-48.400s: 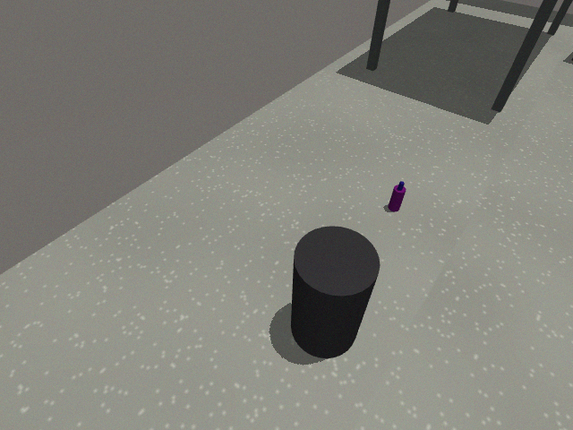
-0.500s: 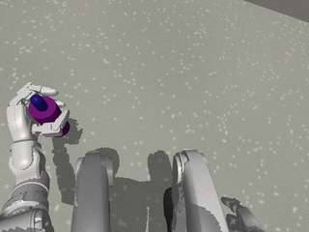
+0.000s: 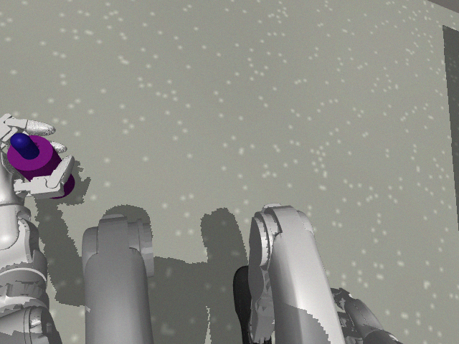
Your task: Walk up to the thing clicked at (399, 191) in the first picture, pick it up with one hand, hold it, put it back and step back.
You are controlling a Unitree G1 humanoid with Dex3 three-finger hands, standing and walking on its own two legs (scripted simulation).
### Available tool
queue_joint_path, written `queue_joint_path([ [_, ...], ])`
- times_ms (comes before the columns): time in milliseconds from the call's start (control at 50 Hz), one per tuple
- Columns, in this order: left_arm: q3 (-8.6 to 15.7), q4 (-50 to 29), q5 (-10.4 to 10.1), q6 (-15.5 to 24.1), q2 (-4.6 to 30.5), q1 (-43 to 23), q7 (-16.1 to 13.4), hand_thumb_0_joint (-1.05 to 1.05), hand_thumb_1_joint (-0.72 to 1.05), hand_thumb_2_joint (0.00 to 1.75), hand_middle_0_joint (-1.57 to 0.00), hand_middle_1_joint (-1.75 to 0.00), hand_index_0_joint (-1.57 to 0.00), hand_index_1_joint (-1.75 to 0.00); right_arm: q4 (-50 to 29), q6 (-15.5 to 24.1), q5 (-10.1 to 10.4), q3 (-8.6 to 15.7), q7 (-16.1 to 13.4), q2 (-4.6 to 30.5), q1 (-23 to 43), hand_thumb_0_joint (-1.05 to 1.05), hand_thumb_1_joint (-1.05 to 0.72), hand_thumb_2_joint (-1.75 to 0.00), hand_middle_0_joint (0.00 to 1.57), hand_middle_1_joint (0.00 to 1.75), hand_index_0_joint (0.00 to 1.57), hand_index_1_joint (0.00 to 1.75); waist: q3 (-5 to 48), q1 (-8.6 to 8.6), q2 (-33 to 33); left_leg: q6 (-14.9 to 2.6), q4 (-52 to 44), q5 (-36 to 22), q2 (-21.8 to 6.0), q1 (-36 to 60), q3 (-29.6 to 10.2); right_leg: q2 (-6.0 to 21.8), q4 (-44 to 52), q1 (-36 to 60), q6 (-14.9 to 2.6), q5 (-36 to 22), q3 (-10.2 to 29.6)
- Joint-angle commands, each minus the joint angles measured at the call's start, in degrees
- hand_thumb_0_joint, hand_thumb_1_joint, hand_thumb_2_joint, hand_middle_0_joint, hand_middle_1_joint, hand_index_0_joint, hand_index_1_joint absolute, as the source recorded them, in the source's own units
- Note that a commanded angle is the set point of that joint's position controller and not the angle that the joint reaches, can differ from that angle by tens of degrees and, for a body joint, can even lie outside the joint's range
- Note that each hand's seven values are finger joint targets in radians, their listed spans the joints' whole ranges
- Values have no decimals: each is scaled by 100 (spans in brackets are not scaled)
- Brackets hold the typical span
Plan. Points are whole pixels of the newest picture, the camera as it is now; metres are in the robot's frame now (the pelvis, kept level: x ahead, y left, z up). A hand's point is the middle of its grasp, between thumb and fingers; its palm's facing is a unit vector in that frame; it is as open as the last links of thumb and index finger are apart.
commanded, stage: crouch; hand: left
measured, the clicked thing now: (41, 164) +0.41 +0.27 -0.08
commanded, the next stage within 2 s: lower in 0.18 s
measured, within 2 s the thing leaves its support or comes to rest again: neither
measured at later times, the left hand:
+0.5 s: hand (56, 174) +0.41 +0.26 -0.13, palm faces +0.27 -0.96 -0.02, open 7.8 cm
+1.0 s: hand (62, 180) +0.42 +0.27 -0.18, palm faces +0.29 -0.96 -0.02, open 7.8 cm
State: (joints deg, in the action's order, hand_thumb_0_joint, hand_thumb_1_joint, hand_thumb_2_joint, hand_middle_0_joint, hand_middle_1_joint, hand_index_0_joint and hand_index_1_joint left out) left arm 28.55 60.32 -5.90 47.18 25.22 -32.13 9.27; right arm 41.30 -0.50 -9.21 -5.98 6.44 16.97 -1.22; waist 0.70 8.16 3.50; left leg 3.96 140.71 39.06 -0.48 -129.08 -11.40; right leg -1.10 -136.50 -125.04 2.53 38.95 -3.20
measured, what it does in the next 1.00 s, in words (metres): stands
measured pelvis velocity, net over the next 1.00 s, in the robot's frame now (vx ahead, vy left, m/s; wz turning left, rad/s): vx -0.01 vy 0.02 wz -0.10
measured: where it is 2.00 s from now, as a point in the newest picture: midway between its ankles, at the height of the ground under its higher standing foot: (194, 340)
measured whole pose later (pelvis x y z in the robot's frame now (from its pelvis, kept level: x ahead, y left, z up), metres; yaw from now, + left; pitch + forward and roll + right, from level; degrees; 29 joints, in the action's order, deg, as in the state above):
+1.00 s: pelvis -0.01 +0.02 -0.04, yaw -6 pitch +16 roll -14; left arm 30.8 73.8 -6.3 58.3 37.9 -31.5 3.5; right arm 36.2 -1.1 -17.4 -20.3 9.1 20.6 7.9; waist -12.4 12.3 11.0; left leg 3.6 151.2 40.3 0.5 -128.5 -19.5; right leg -3.6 -140.5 -121.3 4.0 37.6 -8.7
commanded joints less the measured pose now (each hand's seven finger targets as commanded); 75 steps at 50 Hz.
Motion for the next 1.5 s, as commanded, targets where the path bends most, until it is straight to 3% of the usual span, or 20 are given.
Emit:
queue_joint_path([
  [0,107,-1257,-131,557,1219,-1446,23,0,39,126,-122,-134,-123,-134,-281,55,-34,392,-40,1473,-514,0,-91,-91,20,30,20,30,3603,21,-1535,-344,-1470,-699,-26,2446,699,-146,1216,1847,-416,-1081,-591],
  [240,148,-1288,-185,713,1501,-1473,-11,0,42,125,-122,-133,-122,-133,-368,-3,-168,200,30,1587,-217,0,-91,-91,20,30,20,30,3397,76,-1547,-354,-1195,-410,-43,2153,615,-206,1079,1886,-382,-876,-700],
  [300,173,-1156,-162,725,1495,-1228,-9,0,35,124,-127,-140,-128,-139,-373,-6,-205,159,44,1675,-192,0,-92,-91,20,30,20,30,3373,85,-1712,-291,-1205,-694,-63,2455,552,-201,948,1810,-407,-1090,-764],
  [340,-35,-719,-158,718,1245,-1101,-2,0,33,125,-128,-140,-129,-140,-409,-20,-228,69,70,1690,-120,0,-92,-91,20,30,20,30,3070,286,-1559,-304,-1124,-629,-50,2265,491,-209,929,1725,-399,-1086,-821],
  [400,269,-587,-218,822,1583,-1235,-127,0,31,124,-126,-138,-127,-138,-436,-33,-272,-60,82,1726,-93,0,-92,-91,20,30,20,30,2970,257,-1325,-350,-956,-591,-56,2047,472,-241,955,1887,-364,-1087,-846],
  [500,170,-390,-200,1113,1634,-1386,-170,0,38,125,-128,-140,-130,-139,-513,-18,-398,-281,124,1772,107,0,-92,-91,20,30,20,30,2906,438,-1328,-336,-862,-531,-86,2116,367,-267,912,2019,-328,-1038,-921],
  [520,400,-568,-156,1198,2060,-1501,-185,0,39,125,-128,-139,-129,-138,-560,-4,-429,-297,110,1831,179,0,-91,-91,20,30,20,30,2959,365,-1507,-328,-844,-518,-104,2146,365,-284,869,2042,-342,-1027,-923],
  [560,268,-395,-134,1297,1968,-1503,-155,0,37,122,-126,-137,-128,-136,-468,-24,-479,-380,102,1837,215,0,-92,-91,20,30,20,30,2798,445,-1637,-299,-863,-477,-128,2253,324,-282,834,1911,-354,-977,-956],
  [600,510,-469,-114,1393,2288,-1578,-228,0,37,120,-123,-134,-125,-133,-532,-29,-549,-439,95,1904,280,0,-92,-91,20,30,20,30,2891,436,-1806,-282,-816,-579,-151,2370,305,-293,780,2011,-354,-1093,-975],
  [620,409,-272,-120,1408,2190,-1493,-230,0,35,119,-125,-135,-126,-134,-531,-28,-555,-484,96,1919,343,0,-93,-91,20,30,20,30,2740,452,-1872,-258,-867,-480,-152,2355,281,-285,750,1893,-368,-987,-1011],
  [680,606,-177,-106,1490,2393,-1329,-340,0,32,118,-124,-133,-125,-133,-599,-33,-651,-556,104,2013,406,0,-93,-91,20,30,20,30,2793,439,-2055,-221,-809,-667,-169,2482,246,-298,679,2012,-378,-1187,-1062],
  [720,392,-110,-87,1526,2166,-1340,-357,0,36,121,-125,-135,-126,-134,-666,-34,-688,-608,126,2056,483,0,-93,-91,20,30,20,30,2606,559,-2123,-184,-868,-674,-172,2521,182,-287,642,1910,-384,-1206,-1140],
  [840,281,224,-29,1558,2193,-965,-438,0,36,121,-124,-135,-126,-135,-646,-71,-790,-736,151,2164,479,0,-92,-91,20,30,20,30,2517,648,-2003,-171,-752,-1037,-186,2603,57,-318,600,2095,-350,-1566,-1237],
  [880,239,308,-59,1598,2202,-1140,-509,0,36,120,-124,-134,-126,-133,-670,-70,-802,-779,165,2204,556,0,-92,-91,20,30,20,30,2255,738,-1902,-198,-753,-772,-178,2409,12,-329,629,1974,-345,-1377,-1293],
  [980,320,427,-125,1784,2354,-1343,-699,0,41,122,-124,-135,-126,-134,-711,-31,-870,-922,195,2240,638,0,-91,-90,20,30,20,30,2220,859,-1758,-236,-637,-541,-172,2314,-63,-378,687,2124,-291,-1258,-1359],
  [1080,353,566,94,1984,2702,-1410,-821,0,42,122,-124,-134,-126,-133,-690,-30,-970,-1038,172,2261,789,0,-91,-90,20,30,20,30,2030,862,-1984,-201,-659,-545,-226,2429,-108,-396,625,2056,-301,-1236,-1398],
  [1100,226,556,125,2009,2594,-1489,-829,0,43,122,-123,-133,-125,-132,-741,-30,-987,-1053,172,2263,860,0,-91,-90,20,30,20,30,1960,911,-2015,-188,-670,-551,-240,2458,-111,-390,623,2003,-302,-1235,-1408],
  [1160,350,727,137,2053,2660,-1331,-905,0,41,122,-123,-133,-124,-132,-787,-47,-1029,-1119,186,2303,897,0,-91,-90,20,30,20,30,1906,888,-2065,-160,-725,-564,-255,2503,-174,-404,589,2045,-298,-1230,-1475],
  [1180,456,749,159,2049,2892,-1314,-939,0,39,120,-122,-131,-123,-131,-770,-40,-1042,-1124,180,2335,876,0,-91,-90,20,30,20,30,1884,849,-2087,-185,-673,-516,-259,2448,-150,-421,613,2044,-303,-1210,-1451],
  [1480,284,959,100,2227,2803,-1257,-1076,0,40,123,-123,-131,-124,-131,-816,26,-1142,-1301,219,2413,934,0,-89,-90,20,30,20,30,1716,1049,-1977,-175,-619,-603,-299,2506,-357,-507,595,2122,-264,-1365,-1622],
])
